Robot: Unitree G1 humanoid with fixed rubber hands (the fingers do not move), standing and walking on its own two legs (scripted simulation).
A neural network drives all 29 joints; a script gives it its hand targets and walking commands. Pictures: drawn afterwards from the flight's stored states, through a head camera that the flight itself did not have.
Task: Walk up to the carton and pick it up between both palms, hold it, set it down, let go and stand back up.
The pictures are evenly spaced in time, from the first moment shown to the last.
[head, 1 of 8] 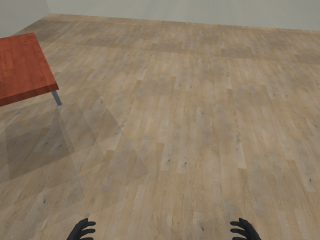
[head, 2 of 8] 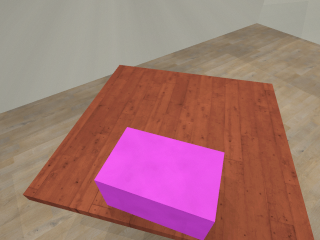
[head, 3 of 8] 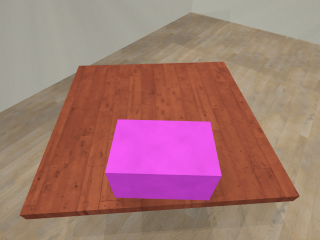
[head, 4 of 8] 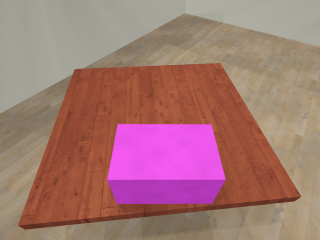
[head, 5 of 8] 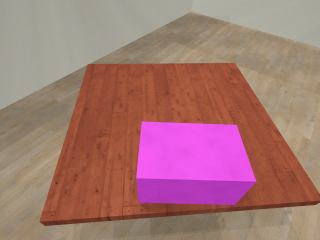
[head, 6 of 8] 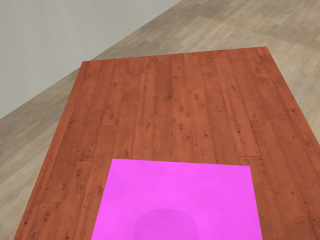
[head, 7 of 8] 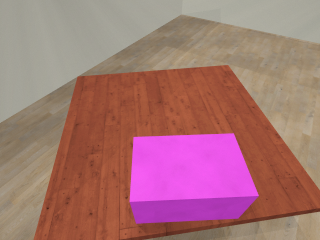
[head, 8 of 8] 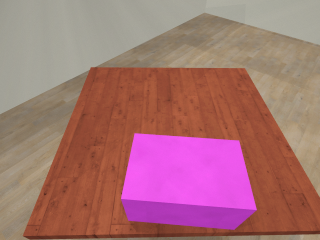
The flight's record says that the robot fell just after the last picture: no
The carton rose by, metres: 0.00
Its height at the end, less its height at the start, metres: +0.00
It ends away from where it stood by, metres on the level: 0.00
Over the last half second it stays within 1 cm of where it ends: yes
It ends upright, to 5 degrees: yes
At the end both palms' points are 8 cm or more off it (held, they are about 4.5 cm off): yes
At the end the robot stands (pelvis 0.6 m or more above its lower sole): yes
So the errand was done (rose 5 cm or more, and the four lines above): no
